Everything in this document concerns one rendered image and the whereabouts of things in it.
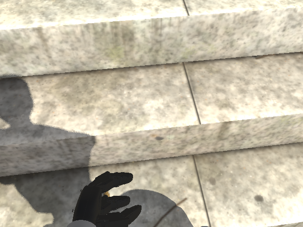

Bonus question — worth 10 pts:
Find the robot left hand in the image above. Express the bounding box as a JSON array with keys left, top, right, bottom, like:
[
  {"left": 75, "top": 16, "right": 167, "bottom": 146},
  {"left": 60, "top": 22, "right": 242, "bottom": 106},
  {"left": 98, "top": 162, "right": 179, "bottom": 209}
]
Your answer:
[{"left": 72, "top": 171, "right": 142, "bottom": 227}]

